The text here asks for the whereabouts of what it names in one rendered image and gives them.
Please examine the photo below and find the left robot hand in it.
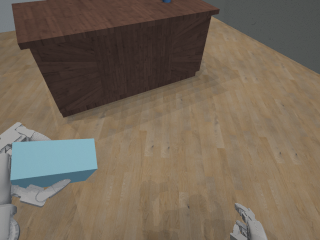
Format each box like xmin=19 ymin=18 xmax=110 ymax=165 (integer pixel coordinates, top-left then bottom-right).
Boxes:
xmin=0 ymin=122 xmax=71 ymax=208

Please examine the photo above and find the right robot hand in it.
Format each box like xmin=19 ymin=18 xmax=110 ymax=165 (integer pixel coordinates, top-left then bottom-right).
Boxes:
xmin=230 ymin=203 xmax=268 ymax=240

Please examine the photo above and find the left robot forearm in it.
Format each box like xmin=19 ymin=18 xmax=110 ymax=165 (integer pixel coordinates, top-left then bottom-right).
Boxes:
xmin=0 ymin=203 xmax=20 ymax=240

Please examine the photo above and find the table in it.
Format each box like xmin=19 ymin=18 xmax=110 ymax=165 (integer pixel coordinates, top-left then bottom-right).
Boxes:
xmin=11 ymin=0 xmax=220 ymax=118

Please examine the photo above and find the sponge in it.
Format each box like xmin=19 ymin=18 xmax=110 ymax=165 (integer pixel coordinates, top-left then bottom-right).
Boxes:
xmin=10 ymin=138 xmax=98 ymax=189

